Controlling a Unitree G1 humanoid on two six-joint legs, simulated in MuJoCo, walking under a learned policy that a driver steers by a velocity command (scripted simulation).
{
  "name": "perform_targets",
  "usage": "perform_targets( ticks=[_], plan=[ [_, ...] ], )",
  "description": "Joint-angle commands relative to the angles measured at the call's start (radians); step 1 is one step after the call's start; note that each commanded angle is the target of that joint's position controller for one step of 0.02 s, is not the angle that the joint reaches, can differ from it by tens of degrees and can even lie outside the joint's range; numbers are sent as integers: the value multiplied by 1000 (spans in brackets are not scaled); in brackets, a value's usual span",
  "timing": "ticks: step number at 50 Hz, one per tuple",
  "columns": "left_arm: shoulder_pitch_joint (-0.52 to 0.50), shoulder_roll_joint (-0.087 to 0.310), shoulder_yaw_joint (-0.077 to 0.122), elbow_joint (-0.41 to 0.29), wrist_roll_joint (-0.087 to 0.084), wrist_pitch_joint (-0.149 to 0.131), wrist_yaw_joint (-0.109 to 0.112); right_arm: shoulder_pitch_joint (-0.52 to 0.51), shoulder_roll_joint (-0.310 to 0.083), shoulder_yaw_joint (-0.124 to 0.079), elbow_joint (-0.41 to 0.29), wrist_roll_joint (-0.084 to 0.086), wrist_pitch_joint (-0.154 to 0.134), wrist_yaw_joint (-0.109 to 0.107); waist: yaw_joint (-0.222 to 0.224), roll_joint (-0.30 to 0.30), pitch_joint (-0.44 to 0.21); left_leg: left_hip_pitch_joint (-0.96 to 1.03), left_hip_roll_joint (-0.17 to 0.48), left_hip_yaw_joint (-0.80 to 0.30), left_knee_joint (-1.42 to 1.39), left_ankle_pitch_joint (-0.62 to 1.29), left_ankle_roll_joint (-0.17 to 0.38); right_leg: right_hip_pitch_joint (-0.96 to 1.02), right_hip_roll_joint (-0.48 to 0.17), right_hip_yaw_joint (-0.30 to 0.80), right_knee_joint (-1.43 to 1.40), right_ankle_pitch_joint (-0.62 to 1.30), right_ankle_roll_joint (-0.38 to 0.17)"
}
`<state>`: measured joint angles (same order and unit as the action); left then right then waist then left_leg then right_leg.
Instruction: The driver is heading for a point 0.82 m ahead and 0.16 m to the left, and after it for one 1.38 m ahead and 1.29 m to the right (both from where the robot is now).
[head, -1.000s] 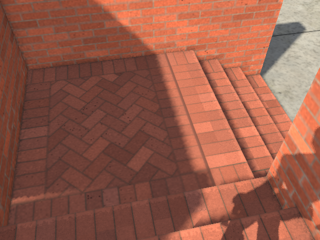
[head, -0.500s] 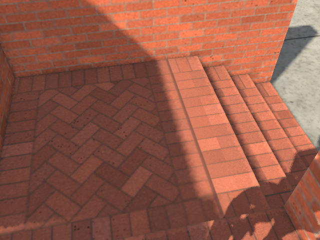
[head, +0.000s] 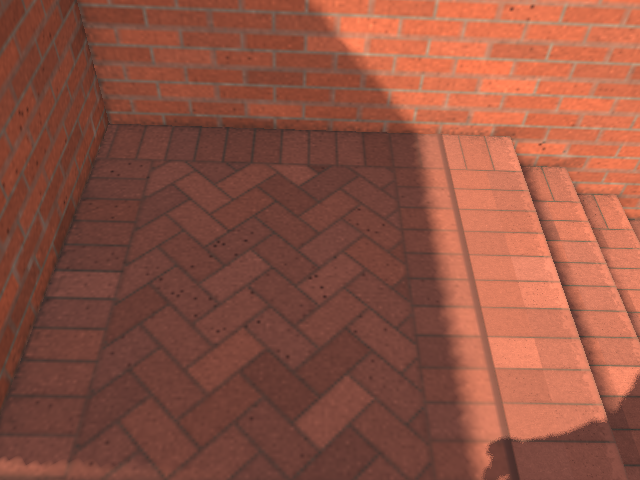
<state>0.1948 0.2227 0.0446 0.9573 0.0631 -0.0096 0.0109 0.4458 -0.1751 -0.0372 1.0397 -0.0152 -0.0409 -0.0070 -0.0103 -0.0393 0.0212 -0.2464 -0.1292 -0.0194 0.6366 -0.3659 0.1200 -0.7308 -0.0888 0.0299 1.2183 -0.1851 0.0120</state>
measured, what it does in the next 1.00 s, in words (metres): goes down, turning left: right foot 0.16 m lower, then left foot 0.16 m lower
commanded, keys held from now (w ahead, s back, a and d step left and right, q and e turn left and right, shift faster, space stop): w+q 0.90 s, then w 0.08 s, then w+e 0.02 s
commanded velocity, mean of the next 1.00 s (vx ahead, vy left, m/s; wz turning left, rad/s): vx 0.50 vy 0.00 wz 0.56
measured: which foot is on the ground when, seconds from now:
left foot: down 0.00-0.32, up 0.34-0.86, down 0.88-1.00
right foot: up 0.00-0.30, down 0.32-0.88, up 0.90-1.00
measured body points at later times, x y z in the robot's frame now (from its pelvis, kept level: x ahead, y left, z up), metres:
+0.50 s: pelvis +0.28 -0.04 -0.16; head +0.29 -0.05 +0.29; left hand +0.23 +0.20 -0.30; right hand +0.39 -0.28 -0.30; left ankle +0.26 +0.08 -0.73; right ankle +0.26 -0.12 -0.88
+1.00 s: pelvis +0.55 +0.11 -0.31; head +0.60 +0.14 +0.13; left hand +0.37 +0.26 -0.46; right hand +0.80 -0.02 -0.45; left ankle +0.57 +0.16 -1.03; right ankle +0.50 -0.09 -0.84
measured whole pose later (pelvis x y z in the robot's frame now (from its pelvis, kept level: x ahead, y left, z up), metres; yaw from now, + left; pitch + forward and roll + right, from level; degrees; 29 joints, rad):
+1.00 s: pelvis +0.55 +0.11 -0.31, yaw +34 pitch +1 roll +1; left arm 0.41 0.17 0.02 1.02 0.03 -0.07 0.01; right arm 0.09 -0.23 -0.05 0.95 -0.04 -0.03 0.00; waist 0.09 -0.01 0.12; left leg -0.36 -0.13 0.09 0.55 -0.22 0.15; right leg -0.44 -0.06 0.00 1.62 -0.54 -0.02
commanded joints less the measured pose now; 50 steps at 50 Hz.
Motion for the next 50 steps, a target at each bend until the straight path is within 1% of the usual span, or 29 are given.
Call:
perform_targets(
  ticks=[1,3,6,10,13,15,16,17,18,19,20,21,22,24,26,27,29,31,34,37,40,42,44,45,46,47,48,49,50],
  plan=[
    [17,93,32,-44,-20,6,-12,32,-131,-23,-47,14,-25,-14,30,102,30,-19,249,-359,-185,393,175,-54,-19,48,-153,314,7],
    [-101,102,28,-102,-12,-10,-19,35,-100,-13,-62,22,-30,-26,-2,55,57,-28,206,-371,-141,213,161,-56,3,44,-391,484,9],
    [-155,40,13,-122,-1,-28,-42,-5,-143,-23,-98,7,-33,-22,-35,70,14,-208,137,-330,-66,83,118,255,79,-8,-505,685,-10],
    [-239,32,0,-209,-28,-32,-38,72,-134,-18,-111,-27,-10,-20,-121,132,78,-69,114,-397,88,174,125,207,110,22,-700,437,-3],
    [-160,40,7,-196,-65,-62,-18,101,-134,-12,-93,-41,15,-60,-127,101,102,27,101,-434,261,218,118,319,51,88,-961,499,-21],
    [160,61,24,-99,-46,-73,-9,65,-150,-13,-94,-24,16,-31,33,15,-17,-106,40,-308,664,280,99,692,61,-8,-971,600,-36],
    [274,133,45,-59,-33,-71,-3,92,-140,-24,-100,-7,10,-17,40,-100,-68,-328,-31,-207,969,-185,68,947,-53,104,-935,721,-58],
    [381,161,46,-66,-15,-60,-18,203,-92,-23,-104,43,7,-24,30,-172,-257,-619,-30,-127,1341,-581,34,1305,-262,211,-464,1032,-100],
    [406,147,44,-78,-42,-54,-39,205,-109,-9,-125,41,6,-40,51,-146,-328,-776,42,-99,1473,-502,40,1335,-335,278,-441,954,-144],
    [363,161,55,-95,-45,-61,-37,81,-165,-17,-145,4,13,-41,78,-126,-250,-899,76,-53,1436,-294,21,1190,-390,415,-636,384,-275],
    [271,83,41,-107,-46,-53,-26,-88,-181,-29,-163,-35,27,-27,71,16,-78,-923,100,-15,1362,-171,11,966,-294,366,-797,91,-260],
    [272,111,37,-103,-43,-69,-20,-155,-167,-30,-207,-39,34,-12,68,-98,-4,-889,121,-51,1329,-139,-10,789,-357,448,-798,162,-307],
    [268,45,16,-67,-37,-86,-22,-189,-150,-35,-189,-47,41,-12,26,15,94,-854,151,-151,1183,-35,-18,629,-309,367,-744,371,-249],
    [180,51,10,-66,-38,-107,-18,-233,-108,-24,-202,-4,48,16,-62,-6,160,-621,158,-94,715,191,-62,315,-146,122,-865,254,-129],
    [194,86,15,-50,-49,-109,-1,-243,-78,-26,-182,-48,48,42,-40,-92,105,-462,144,-46,537,374,-75,300,-137,77,-856,487,-173],
    [243,102,21,-23,-45,-106,3,-169,-63,-24,-135,-51,47,49,-57,-110,33,-471,153,-82,573,464,-45,416,-168,101,-796,581,-176],
    [301,50,14,-2,-51,-105,9,-255,-81,-35,-151,-36,41,54,-30,-55,31,-623,163,-113,512,598,-7,594,-151,70,-745,449,-137],
    [373,31,7,17,-34,-112,8,-444,-84,-30,-187,-30,17,55,53,-37,74,-687,138,-27,331,691,6,674,-100,27,-740,243,-109],
    [401,28,-2,34,-9,-118,12,-584,-56,-8,-223,-21,-4,79,85,9,135,-508,148,32,68,919,0,570,-97,-31,-730,-5,-114],
    [420,34,-11,54,-11,-112,8,-648,-56,5,-229,-8,0,90,126,5,178,-375,150,86,-94,913,-6,583,-99,-74,-670,-3,-112],
    [498,37,-20,106,-10,-79,23,-653,-64,14,-215,-23,6,74,161,15,212,-375,150,134,-238,760,-2,753,-100,-94,-508,229,-110],
    [526,74,-14,130,3,-56,36,-475,-117,-3,-155,-26,10,52,78,4,129,-177,119,166,-279,599,26,779,-119,-97,-243,531,-116],
    [465,102,1,135,-13,-54,26,-140,-187,-43,-48,-39,10,35,-107,102,-42,358,137,123,-313,669,77,480,-45,-161,269,263,-101],
    [443,74,8,96,-34,-66,20,-59,-273,-60,-33,-50,10,42,-92,178,-126,734,320,-34,18,1232,153,32,67,-194,663,-647,-62],
    [420,101,10,13,-83,-73,25,45,-316,-73,-40,-13,15,37,-132,214,-383,1016,541,-319,148,1475,318,-184,36,-39,747,-634,-38],
    [283,125,-2,-48,-82,-85,18,87,-289,-67,-50,-24,33,10,-169,151,-391,979,562,-463,-90,770,362,-344,20,-9,624,-488,-34],
    [223,107,-8,-54,-52,-88,8,36,-256,-67,-59,-30,38,-12,-123,89,-262,788,542,-501,-250,377,332,-353,-1,-9,525,-410,-37],
    [196,116,-3,-42,-21,-93,-4,-89,-199,-51,-88,-18,18,-17,-61,-40,-160,577,500,-441,-300,275,261,-268,-27,19,321,-220,-35],
    [228,88,-4,-20,2,-75,-15,-160,-177,-41,-107,-2,-3,-17,12,-81,-77,317,496,-389,-327,477,256,-96,-32,8,168,-171,-8]
  ],
)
